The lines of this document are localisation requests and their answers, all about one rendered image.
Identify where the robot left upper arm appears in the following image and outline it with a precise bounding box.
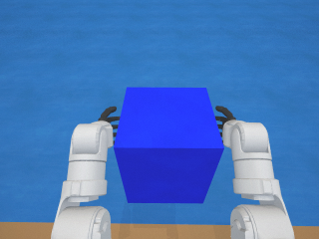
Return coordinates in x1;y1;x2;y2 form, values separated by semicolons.
52;206;112;239

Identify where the right robot forearm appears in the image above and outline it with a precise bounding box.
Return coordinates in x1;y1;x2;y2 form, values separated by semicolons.
222;119;295;239

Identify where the carton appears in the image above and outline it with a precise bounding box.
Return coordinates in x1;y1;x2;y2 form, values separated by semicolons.
114;87;224;204

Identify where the left robot forearm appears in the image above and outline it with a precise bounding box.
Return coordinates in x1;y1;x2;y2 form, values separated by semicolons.
51;120;114;239

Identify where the robot right upper arm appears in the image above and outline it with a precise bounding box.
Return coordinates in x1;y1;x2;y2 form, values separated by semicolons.
230;204;294;239

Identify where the left robot hand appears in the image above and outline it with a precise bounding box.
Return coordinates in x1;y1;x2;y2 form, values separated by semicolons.
98;107;121;145

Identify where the right robot hand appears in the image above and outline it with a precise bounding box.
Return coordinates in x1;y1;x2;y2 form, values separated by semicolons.
215;106;236;143

